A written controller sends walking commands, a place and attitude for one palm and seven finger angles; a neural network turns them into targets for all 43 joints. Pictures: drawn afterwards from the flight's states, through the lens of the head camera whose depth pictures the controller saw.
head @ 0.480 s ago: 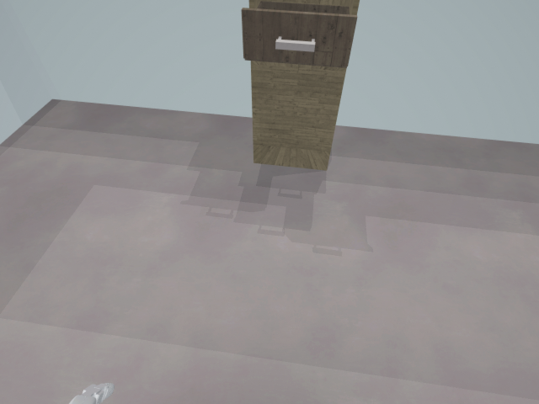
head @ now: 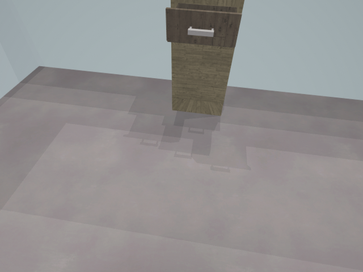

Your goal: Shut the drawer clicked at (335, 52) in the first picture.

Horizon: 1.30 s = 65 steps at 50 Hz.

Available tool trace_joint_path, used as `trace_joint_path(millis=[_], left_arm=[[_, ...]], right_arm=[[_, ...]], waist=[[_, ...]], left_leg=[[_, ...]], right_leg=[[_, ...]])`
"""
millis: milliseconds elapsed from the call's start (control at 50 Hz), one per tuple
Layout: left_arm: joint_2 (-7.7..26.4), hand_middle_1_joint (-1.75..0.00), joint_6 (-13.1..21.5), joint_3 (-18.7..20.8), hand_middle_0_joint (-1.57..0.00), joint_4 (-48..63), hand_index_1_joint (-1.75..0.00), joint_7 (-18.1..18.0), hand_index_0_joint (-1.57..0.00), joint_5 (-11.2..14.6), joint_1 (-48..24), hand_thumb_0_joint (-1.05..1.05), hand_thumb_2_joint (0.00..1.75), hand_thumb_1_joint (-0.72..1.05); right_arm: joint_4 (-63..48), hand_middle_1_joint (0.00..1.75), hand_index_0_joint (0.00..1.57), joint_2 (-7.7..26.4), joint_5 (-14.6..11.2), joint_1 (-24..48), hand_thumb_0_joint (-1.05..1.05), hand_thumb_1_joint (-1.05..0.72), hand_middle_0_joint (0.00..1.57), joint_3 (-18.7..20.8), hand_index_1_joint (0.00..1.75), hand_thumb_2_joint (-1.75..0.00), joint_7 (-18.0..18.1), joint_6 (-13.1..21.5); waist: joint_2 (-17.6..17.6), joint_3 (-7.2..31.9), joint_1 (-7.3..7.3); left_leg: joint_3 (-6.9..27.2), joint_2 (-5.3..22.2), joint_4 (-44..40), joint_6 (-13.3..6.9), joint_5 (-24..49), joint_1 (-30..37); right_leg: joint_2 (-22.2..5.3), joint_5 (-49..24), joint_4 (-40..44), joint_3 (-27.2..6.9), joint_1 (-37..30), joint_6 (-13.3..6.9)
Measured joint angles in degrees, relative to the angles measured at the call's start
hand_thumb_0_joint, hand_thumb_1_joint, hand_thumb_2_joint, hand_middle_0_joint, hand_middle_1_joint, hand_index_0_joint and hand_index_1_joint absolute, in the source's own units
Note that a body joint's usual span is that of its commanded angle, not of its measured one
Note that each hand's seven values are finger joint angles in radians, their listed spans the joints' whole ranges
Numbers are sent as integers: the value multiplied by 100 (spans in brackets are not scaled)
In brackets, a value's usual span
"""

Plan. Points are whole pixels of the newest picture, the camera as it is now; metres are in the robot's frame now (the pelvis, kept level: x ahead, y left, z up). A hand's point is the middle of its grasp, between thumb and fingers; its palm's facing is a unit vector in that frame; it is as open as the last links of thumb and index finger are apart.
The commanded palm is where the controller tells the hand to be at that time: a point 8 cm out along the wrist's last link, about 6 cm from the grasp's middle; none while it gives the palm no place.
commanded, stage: stand and wait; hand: left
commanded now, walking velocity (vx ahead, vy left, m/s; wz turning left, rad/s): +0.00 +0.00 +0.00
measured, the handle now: (201, 30) +1.19 -0.02 +0.03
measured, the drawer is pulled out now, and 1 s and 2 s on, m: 0.26 0.26 0.26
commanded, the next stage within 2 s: look at it before walking up in 0.34 s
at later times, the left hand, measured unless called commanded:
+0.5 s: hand out of the picture +0.06 +0.24 -0.15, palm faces -0.03 -0.95 -0.32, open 7.4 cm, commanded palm none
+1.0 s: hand out of the picture +0.07 +0.25 -0.15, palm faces -0.02 -0.95 -0.33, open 7.4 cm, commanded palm none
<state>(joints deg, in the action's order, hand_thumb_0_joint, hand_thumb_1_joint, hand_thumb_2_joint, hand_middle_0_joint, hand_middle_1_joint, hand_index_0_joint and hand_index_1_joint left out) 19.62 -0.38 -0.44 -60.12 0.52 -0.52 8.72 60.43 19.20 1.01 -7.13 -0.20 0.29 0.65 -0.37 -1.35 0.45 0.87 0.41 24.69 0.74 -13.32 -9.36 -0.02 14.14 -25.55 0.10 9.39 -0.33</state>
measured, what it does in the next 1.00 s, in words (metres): stands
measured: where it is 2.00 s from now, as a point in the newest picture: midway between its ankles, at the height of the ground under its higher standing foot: outside the picture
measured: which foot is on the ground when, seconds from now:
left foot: down 0.00-1.00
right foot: down 0.00-1.00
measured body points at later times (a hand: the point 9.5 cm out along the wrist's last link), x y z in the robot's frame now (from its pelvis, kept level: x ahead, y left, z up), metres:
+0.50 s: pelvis -0.01 +0.00 +0.00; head -0.01 +0.00 +0.45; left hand +0.07 +0.29 -0.13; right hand +0.06 -0.30 -0.13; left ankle +0.00 +0.13 -0.74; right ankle +0.00 -0.12 -0.74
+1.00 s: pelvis +0.00 +0.00 +0.00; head +0.00 +0.00 +0.45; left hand +0.07 +0.29 -0.13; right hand +0.08 -0.30 -0.13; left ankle +0.00 +0.13 -0.74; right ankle +0.00 -0.12 -0.74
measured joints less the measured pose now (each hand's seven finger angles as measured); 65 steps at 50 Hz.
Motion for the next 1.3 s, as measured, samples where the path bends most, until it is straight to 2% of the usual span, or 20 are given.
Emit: trace_joint_path(millis=[540, 1100, 1180, 1260, 1300], left_arm=[[-22, -30, 57, -9, -21, -214, -30, 9, -20, -1, -76, 1, 90, 91], [-3, -30, 73, 3, -21, -253, -30, -15, -20, -2, -54, 1, 90, 91], [-128, -30, -12, 19, -21, -244, -30, -31, -20, -24, 147, 1, 90, 91], [-324, -30, -96, 68, -20, -195, -30, 67, -20, -59, 560, 0, 90, 91], [-427, -30, -97, 98, -20, -159, -30, 107, -20, -61, 774, 0, 90, 91]], right_arm=[[324, 30, 20, -23, -19, -92, 0, -90, 21, -17, 30, -89, -28, 20], [326, 30, 20, -12, -30, 33, 0, -90, 21, -29, 30, -89, -10, 26], [300, 30, 20, -132, 22, -80, 0, -90, 20, -25, 30, -89, 1, -30], [239, 30, 20, -351, 58, -405, 0, -90, 20, -1, 30, -89, -34, -59], [203, 30, 20, -456, 59, -594, 0, -90, 20, 20, 30, -89, -38, -28]], waist=[[-13, 5, -44], [0, -9, -3], [8, 120, 44], [-11, 273, 74], [-26, 282, 72]], left_leg=[[9, 43, -222, 35, 208, 10], [15, 40, -370, 34, 213, 159], [-90, 89, -124, 37, 7, 98], [-246, 160, 314, -2, -536, -1], [-323, 195, 471, -19, -582, -31]], right_leg=[[42, -226, 251, 9, -21, -25], [36, -233, 410, 15, -178, -16], [84, -93, 194, -85, -85, -24], [162, 296, -209, -237, 68, -89], [204, 503, -473, -314, 172, -121]])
